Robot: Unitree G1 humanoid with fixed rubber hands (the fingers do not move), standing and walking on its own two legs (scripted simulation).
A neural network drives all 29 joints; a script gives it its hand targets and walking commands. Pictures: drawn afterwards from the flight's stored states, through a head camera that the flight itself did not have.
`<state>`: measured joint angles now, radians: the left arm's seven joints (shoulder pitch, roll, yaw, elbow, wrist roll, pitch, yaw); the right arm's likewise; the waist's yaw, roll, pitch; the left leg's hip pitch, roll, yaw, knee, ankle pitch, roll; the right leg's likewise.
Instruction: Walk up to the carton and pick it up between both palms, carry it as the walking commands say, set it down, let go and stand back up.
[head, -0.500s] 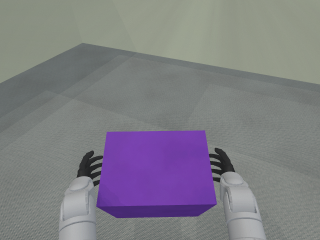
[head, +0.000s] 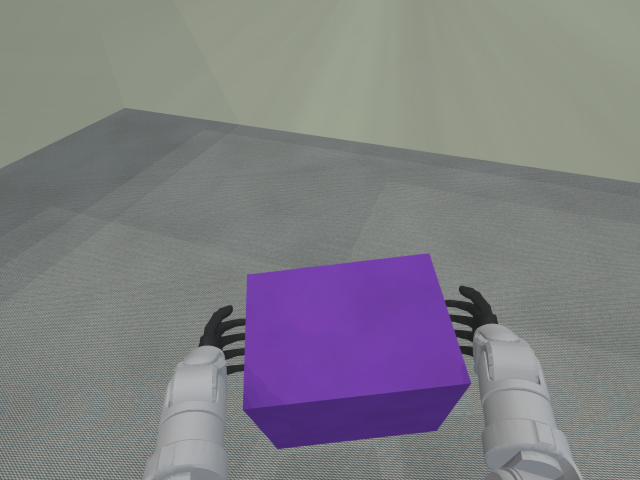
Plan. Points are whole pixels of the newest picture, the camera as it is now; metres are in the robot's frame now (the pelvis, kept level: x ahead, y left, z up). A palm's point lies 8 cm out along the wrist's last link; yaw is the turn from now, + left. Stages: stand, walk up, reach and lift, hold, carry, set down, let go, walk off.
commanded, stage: set down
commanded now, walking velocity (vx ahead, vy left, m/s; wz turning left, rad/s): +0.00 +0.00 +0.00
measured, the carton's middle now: (348, 358) +0.36 -0.04 -0.08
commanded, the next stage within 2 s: none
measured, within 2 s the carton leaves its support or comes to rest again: neither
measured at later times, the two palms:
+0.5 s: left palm (212, 383) +0.32 +0.17 -0.07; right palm (444, 361) +0.33 -0.19 -0.06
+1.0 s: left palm (229, 402) +0.33 +0.16 -0.15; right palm (437, 388) +0.34 -0.20 -0.16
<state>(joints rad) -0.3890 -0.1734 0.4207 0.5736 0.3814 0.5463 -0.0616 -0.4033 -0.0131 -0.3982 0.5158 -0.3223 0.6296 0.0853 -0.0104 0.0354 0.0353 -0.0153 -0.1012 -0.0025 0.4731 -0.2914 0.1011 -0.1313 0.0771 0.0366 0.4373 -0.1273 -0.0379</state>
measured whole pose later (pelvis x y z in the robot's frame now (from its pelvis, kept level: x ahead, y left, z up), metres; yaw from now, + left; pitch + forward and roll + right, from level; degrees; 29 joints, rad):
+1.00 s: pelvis -0.04 -0.04 -0.09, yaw +8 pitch +30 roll +2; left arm -0.62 -0.02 0.41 0.66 0.15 0.24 0.05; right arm -0.57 0.06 -0.41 0.51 -0.24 0.31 -0.03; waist -0.05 0.06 -0.12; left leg -1.17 -0.16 -0.05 1.03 -0.36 0.04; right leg -1.26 0.10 0.10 0.99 -0.24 -0.01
